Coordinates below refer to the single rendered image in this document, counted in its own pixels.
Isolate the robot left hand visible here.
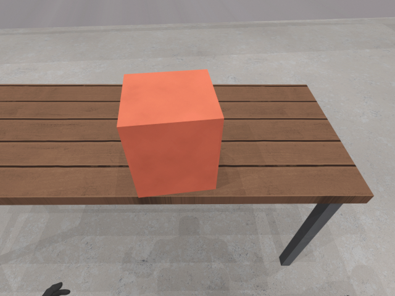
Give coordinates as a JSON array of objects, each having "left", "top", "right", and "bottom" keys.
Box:
[{"left": 42, "top": 282, "right": 70, "bottom": 296}]

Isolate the table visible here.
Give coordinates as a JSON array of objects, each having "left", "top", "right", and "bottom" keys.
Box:
[{"left": 0, "top": 84, "right": 374, "bottom": 266}]

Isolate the carton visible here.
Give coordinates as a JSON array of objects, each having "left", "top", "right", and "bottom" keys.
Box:
[{"left": 117, "top": 69, "right": 224, "bottom": 198}]

